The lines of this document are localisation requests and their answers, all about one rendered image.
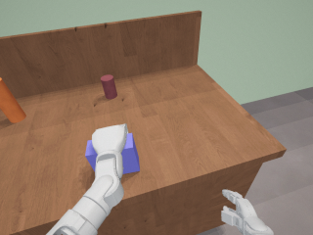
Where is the table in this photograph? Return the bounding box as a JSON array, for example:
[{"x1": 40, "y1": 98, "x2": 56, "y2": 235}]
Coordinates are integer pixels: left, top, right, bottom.
[{"x1": 0, "y1": 10, "x2": 287, "y2": 235}]

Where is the right robot forearm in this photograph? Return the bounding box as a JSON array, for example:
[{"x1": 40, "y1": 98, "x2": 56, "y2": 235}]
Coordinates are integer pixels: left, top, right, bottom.
[{"x1": 242, "y1": 215, "x2": 274, "y2": 235}]

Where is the right robot hand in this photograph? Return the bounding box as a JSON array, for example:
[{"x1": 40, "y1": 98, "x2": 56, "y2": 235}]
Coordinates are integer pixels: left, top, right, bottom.
[{"x1": 221, "y1": 189, "x2": 258, "y2": 234}]

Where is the left robot forearm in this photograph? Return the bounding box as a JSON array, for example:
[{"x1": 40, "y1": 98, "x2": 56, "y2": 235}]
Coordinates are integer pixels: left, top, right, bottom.
[{"x1": 46, "y1": 150, "x2": 124, "y2": 235}]

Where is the left robot hand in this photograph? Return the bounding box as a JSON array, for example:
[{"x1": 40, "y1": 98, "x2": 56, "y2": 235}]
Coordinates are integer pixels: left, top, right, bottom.
[{"x1": 92, "y1": 123, "x2": 129, "y2": 169}]

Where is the sponge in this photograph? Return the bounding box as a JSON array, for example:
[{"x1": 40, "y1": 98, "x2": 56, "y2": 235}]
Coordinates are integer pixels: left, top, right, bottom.
[{"x1": 85, "y1": 133, "x2": 140, "y2": 174}]

